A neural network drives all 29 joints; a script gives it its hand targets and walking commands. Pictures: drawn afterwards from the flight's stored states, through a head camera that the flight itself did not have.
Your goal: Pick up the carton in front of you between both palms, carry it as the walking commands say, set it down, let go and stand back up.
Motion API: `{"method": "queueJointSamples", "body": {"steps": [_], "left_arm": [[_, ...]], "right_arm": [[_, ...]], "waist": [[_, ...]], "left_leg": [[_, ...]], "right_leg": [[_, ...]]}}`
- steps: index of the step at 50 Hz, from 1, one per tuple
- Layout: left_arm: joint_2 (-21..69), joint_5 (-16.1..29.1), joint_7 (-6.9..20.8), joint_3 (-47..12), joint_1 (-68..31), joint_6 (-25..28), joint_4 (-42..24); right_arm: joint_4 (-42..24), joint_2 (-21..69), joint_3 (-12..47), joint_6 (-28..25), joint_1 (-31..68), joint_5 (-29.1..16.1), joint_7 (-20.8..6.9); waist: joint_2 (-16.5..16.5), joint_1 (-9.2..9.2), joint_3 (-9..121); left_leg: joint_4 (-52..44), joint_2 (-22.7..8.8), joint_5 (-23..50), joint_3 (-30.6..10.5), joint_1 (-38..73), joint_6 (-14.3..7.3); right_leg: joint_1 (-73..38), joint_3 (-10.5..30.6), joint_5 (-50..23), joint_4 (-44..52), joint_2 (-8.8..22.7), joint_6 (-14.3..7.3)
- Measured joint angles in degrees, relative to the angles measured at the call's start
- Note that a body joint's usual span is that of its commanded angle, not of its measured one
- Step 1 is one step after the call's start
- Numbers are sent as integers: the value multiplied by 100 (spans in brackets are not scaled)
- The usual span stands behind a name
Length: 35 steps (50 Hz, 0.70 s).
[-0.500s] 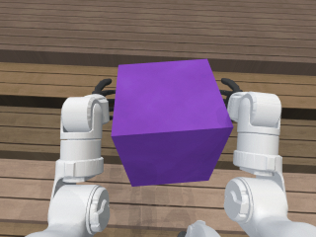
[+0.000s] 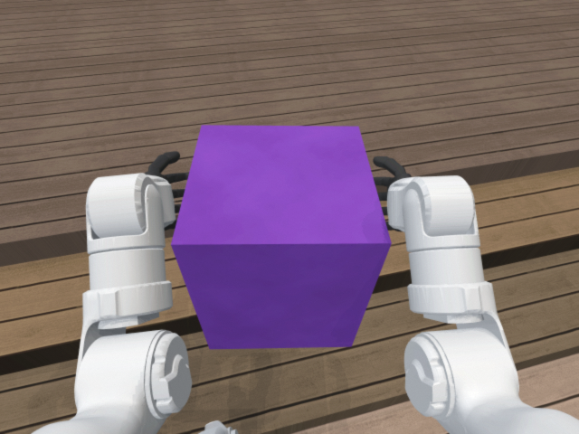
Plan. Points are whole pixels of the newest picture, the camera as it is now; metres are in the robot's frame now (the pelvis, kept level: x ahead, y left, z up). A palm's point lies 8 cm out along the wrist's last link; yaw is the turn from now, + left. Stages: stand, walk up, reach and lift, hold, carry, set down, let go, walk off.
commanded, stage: carry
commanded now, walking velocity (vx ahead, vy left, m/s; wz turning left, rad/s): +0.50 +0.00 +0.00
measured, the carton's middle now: (280, 242) +0.37 -0.03 +0.08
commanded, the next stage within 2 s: none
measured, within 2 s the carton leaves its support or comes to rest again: neither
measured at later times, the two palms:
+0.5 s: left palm (145, 32) +0.65 +0.13 +0.26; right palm (339, 17) +0.67 -0.17 +0.26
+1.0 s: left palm out of the picture +0.93 +0.11 +0.38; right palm out of the picture +0.93 -0.18 +0.36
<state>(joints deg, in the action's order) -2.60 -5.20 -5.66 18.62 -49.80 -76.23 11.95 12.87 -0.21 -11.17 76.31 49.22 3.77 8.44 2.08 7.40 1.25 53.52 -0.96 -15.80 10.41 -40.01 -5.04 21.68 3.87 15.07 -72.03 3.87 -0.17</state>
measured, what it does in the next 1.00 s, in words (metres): climbs: right foot 0.11 m higher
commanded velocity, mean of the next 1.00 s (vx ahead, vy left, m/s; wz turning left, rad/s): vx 0.50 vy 0.00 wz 0.00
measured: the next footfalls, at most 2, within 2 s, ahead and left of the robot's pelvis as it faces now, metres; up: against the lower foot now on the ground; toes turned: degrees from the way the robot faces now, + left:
right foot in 0.48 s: +0.50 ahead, -0.15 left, +0.11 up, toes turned -7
left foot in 1.02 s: +0.78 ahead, +0.09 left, +0.21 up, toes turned +7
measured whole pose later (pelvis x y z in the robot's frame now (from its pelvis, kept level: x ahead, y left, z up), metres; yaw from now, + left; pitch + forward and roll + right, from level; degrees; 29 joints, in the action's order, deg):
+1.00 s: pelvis +0.57 -0.03 +0.18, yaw +0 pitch +4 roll +2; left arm -0.7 -3.8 -6.4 16.5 -48.9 -77.7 10.6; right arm 11.0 -2.2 -13.3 79.9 49.7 4.2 6.6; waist -1.0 -1.1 7.0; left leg 76.4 -7.3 -16.8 8.5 -61.8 -5.9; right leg 2.5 -5.8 16.8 -15.6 4.6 -1.2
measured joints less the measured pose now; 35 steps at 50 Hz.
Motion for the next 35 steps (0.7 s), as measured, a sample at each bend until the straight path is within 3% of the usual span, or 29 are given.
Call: {"method": "queueJointSamples", "body": {"steps": [2,5,10,14,16,18,20,23,25,26,28,29,31,35], "left_arm": [[88,-76,2,54,82,-69,-186],[224,-124,-37,36,150,-158,-685],[241,-107,-73,-30,-13,-156,-1171],[107,-53,-73,-58,-88,-222,-928],[74,-51,-74,-112,-131,-261,-664],[52,-53,-79,-193,-186,-280,-371],[26,-30,-87,-283,-200,-270,-100],[3,43,-125,-408,-240,-176,342],[59,103,-174,-514,-196,-50,512],[88,128,-226,-597,-169,26,503],[154,224,-301,-694,-52,153,409],[178,282,-338,-716,53,167,279],[198,392,-402,-705,222,140,-60],[262,440,-451,-523,220,105,-701]], "right_arm": [[-213,14,33,18,-193,-137,70],[-632,2,-76,70,-252,-267,134],[-1028,16,-322,58,9,-248,127],[-770,55,-335,97,125,-108,59],[-616,24,-331,173,99,-74,21],[-448,-28,-349,247,84,-54,-23],[-250,-63,-386,288,87,-19,-66],[34,-90,-467,289,78,89,-124],[76,-146,-539,258,-8,104,-163],[78,-182,-574,204,-8,111,-187],[26,-230,-687,149,-16,84,-279],[-58,-208,-719,159,-42,108,-278],[-347,-114,-751,210,-109,169,-269],[-1062,-11,-706,264,-160,167,-238]], "waist": [[66,77,-184],[17,15,-394],[-56,-186,-312],[4,-234,79],[-3,-277,225],[-15,-360,353],[-77,-478,488],[-163,-685,633],[-219,-1033,537],[-266,-1202,389],[-354,-1421,76],[-408,-1469,-53],[-454,-1461,-257],[-383,-1297,-479]], "left_leg": [[-472,52,-23,-27,430,8],[-1206,63,104,-66,1036,18],[-1959,39,72,-156,1757,53],[-2337,55,-172,-302,2362,155],[-2649,-31,-251,-419,2776,258],[-3063,-143,-279,-512,3217,328],[-3608,-288,-231,-541,3688,395],[-3914,-532,-145,-439,4127,532],[-2817,-761,-175,-337,3907,520],[-1504,-747,-177,-617,3415,515],[1366,-296,-17,-1302,2253,412],[2439,-100,98,-1432,1760,326],[3718,103,228,-1399,895,133],[4217,60,-28,-1071,-433,-52]], "right_leg": [[818,36,-40,-1599,-349,-200],[1774,-286,89,-2195,-458,-403],[2784,-688,452,-1462,-255,-477],[3777,-608,1229,-2957,-48,-526],[4176,-630,1263,-3148,77,-500],[4400,-747,1033,-2629,227,-427],[4268,-993,727,-1422,325,-438],[3409,-1344,155,563,144,-592],[2532,-1500,28,1605,-172,-625],[2407,-1538,59,1588,-221,-642],[2108,-1558,51,1711,-264,-673],[1905,-1557,19,1897,-304,-668],[1502,-1541,-62,2347,-358,-599],[795,-1486,-126,3150,-389,-568]]}}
